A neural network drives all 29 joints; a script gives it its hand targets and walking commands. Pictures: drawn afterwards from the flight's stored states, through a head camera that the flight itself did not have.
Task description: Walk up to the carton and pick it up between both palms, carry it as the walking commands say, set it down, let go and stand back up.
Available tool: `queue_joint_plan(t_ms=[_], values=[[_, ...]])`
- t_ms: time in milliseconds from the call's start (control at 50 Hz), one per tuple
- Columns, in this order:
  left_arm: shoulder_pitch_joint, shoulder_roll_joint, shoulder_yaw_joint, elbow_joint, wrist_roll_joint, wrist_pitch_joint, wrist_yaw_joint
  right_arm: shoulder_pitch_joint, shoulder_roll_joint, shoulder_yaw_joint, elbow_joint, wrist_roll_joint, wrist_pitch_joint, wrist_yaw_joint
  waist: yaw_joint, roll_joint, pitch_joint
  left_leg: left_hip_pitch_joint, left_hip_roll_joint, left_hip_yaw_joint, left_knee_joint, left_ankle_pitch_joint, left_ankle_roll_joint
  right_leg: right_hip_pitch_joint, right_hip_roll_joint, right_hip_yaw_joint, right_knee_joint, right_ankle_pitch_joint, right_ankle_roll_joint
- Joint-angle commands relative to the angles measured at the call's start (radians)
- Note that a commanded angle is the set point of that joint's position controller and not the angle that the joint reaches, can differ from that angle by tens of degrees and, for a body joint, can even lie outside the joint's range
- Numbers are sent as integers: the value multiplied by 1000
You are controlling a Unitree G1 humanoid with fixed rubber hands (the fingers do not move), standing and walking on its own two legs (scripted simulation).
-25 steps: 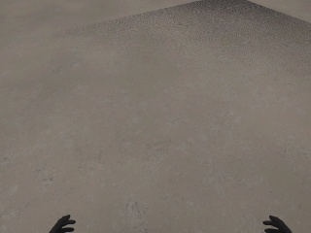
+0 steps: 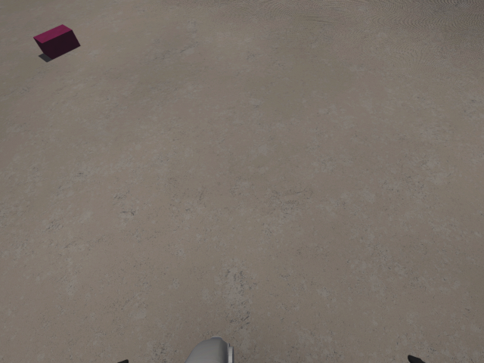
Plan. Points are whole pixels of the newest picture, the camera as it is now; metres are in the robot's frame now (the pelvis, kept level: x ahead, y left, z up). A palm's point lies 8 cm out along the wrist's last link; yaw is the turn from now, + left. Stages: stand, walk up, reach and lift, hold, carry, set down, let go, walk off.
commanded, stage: walk up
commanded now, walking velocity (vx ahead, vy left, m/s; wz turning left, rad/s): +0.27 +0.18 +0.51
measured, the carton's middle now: (57, 41) +2.55 +1.70 -0.70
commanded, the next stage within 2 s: none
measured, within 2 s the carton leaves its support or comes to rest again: neither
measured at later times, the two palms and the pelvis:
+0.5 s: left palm (43, 347) +0.17 +0.40 -0.11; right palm out of the picture +0.12 -0.13 -0.10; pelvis +0.09 +0.13 +0.01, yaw +17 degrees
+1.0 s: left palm (40, 312) +0.23 +0.44 -0.11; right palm (267, 181) +0.53 -0.02 -0.13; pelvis +0.35 +0.19 +0.00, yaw +25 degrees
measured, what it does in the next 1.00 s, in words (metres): walks ahead, turning left: left foot, then right foot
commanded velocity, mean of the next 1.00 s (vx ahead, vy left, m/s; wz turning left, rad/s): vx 0.50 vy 0.11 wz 0.40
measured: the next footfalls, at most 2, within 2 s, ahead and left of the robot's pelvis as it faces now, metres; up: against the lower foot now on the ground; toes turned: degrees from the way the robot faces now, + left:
left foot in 0.28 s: +0.02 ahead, +0.22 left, +0.00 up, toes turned +16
right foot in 0.76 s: +0.45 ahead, +0.09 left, +0.00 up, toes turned +15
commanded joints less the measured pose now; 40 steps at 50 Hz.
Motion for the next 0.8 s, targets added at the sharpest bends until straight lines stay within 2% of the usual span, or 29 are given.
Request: queue_joint_plan(t_ms=[0, 20, 40, 80, 120, 160, 180, 200, 220, 240, 260, 280, 300, 320, 340, 360, 380, 400, 440, 500, 540, 600, 640, 680, 700, 720, 740, 760, 780], values=[[207, 271, 91, -16, -1, -18, 25, -83, -83, -8, -94, -17, -3, 43, 79, -162, -200, -111, 32, -5, -29, -82, 4, 221, -342, 313, -301, -302, -99], [264, 308, 112, 22, -22, -13, 35, -202, -102, -6, -142, -30, 8, 77, 79, -160, -135, -230, 56, -83, 10, 20, -1, 277, -417, 457, -371, -480, -69], [251, 301, 116, 15, -31, -15, 36, -235, -101, -1, -147, -32, 3, 90, 67, -174, -101, -287, 79, -102, 14, 76, 0, 289, -430, 469, -388, -498, -56], [200, 270, 109, -2, -27, -32, 27, -186, -82, 14, -112, -34, -18, 92, 42, -173, -100, -190, 85, -72, -53, 97, 9, 221, -387, 335, -394, -408, -47], [156, 259, 101, -4, -16, -42, 20, -159, -58, 33, -99, -22, -22, 96, 21, -192, -84, -28, 62, -14, -153, 52, 9, 92, -336, 195, -406, -342, -30], [115, 270, 94, -11, -8, -42, 9, -146, -45, 51, -87, -7, -26, 98, 5, -229, -65, 94, 29, 49, -282, -5, 9, 7, -296, 105, -394, -327, -21], [108, 275, 91, -11, -3, -40, 2, -138, -46, 56, -79, -4, -30, 95, 1, -239, -65, 137, 13, 84, -325, -20, 7, -10, -291, 88, -378, -334, -28], [96, 272, 83, -11, 0, -40, -8, -96, -45, 58, -57, -2, -36, 89, -19, -233, -81, 208, -7, 126, -381, 12, 6, -36, -272, 60, -335, -368, -27], [71, 253, 71, -10, 5, -40, -23, -11, -44, 59, -16, 1, -47, 74, -54, -204, -108, 317, -34, 186, -442, 53, 5, -82, -222, 5, -252, -421, -15], [65, 209, 56, -10, 9, -38, -39, 95, -60, 53, 41, 3, -60, 54, -87, -124, -132, 456, -60, 216, -481, 11, 11, -161, -159, -50, -104, -455, -2], [33, 157, 35, -36, 7, -38, -52, 222, -117, 37, 93, 3, -73, 36, -147, 66, -137, 630, -1, 92, -566, -43, 44, -332, -79, -103, 219, -438, 13], [-60, 72, 15, -112, 16, -49, -61, 343, -238, 10, 117, 7, -88, 14, -203, 304, -87, 703, 267, -388, -757, -233, 121, -629, 9, -31, 577, -453, 32], [-153, 71, 15, -158, 22, -42, -56, 319, -318, 4, 102, 2, -101, -7, -203, 235, -42, 599, 429, -691, -912, -407, 231, -734, -30, 139, 645, -346, 41], [-152, 123, 25, -160, 20, -48, -63, 242, -282, 10, 86, 7, -105, -15, -160, 147, 6, 548, 415, -683, -933, -396, 259, -701, -77, 195, 640, -181, 40], [-105, 133, 29, -134, 19, -60, -70, 150, -228, 17, 71, 12, -116, -19, -91, 111, 44, 513, 353, -563, -904, -185, 246, -642, -94, 193, 614, -57, 47], [-61, 133, 32, -108, 16, -67, -75, 104, -185, 23, 65, 15, -128, -23, -47, 92, 33, 488, 282, -434, -885, 20, 226, -555, -90, 190, 582, 9, 57], [-35, 135, 35, -87, 16, -66, -81, 88, -170, 28, 63, 14, -138, -26, -29, 91, 3, 471, 238, -337, -865, 199, 212, -484, -69, 166, 569, 45, 66], [-28, 128, 38, -77, 14, -62, -85, 94, -158, 31, 65, 15, -146, -25, -21, 90, -25, 471, 217, -280, -845, 332, 206, -442, -50, 150, 558, 65, 73], [-85, 107, 41, -89, 9, -54, -89, 153, -141, 35, 76, 15, -157, -26, -39, 81, -40, 506, 215, -254, -827, 464, 212, -437, -25, 135, 515, 96, 84], [-221, 77, 34, -134, -1, -46, -93, 262, -114, 42, 105, 9, -156, -34, -82, 89, -2, 572, 228, -258, -837, 535, 217, -492, 1, 117, 390, 157, 89], [-293, 60, 24, -152, -11, -47, -96, 297, -103, 45, 121, 5, -154, -38, -101, 112, 17, 587, 221, -229, -836, 600, 208, -467, 19, 105, 271, 201, 83], [-370, 53, 16, -168, -25, -48, -102, 330, -102, 44, 140, -1, -149, -40, -119, 147, 29, 593, 217, -198, -829, 656, 190, -398, 41, 89, 138, 226, 66], [-392, 52, 16, -175, -29, -52, -102, 344, -106, 41, 151, -2, -144, -43, -116, 154, 31, 596, 219, -184, -808, 698, 176, -352, 50, 77, 74, 201, 54], [-324, 56, 26, -168, -33, -60, -87, 342, -104, 39, 165, 5, -143, -48, -71, 171, -12, 539, 181, -128, -716, 879, 144, -174, 78, 55, 8, 145, 40], [-197, 77, 39, -139, -32, -68, -67, 346, -102, 38, 179, 14, -140, -48, -15, 164, -91, 491, 134, -95, -577, 944, 133, 1, 97, 40, -2, 112, 37], [-22, 118, 56, -88, -28, -77, -49, 353, -100, 38, 180, 26, -140, -49, 57, 103, -196, 373, 91, -77, -376, 871, 122, 242, 83, 38, -20, 123, 28], [132, 193, 78, -41, -8, -88, -36, 406, -67, 44, 174, 25, -147, -49, 109, -21, -282, 150, 47, -95, -125, 555, 116, 459, -63, 202, -11, 55, 4], [266, 305, 94, 1, 13, -91, -32, 475, -3, 58, 143, 31, -151, -51, 115, -288, -397, -113, -79, -111, 188, -59, 91, 610, -398, 724, -139, 13, -112], [267, 288, 96, 35, -4, -85, -33, 442, -81, 25, 139, 27, -151, -54, 92, -223, -481, -91, -20, -193, 323, -76, 106, 571, -419, 818, -221, -78, -151]])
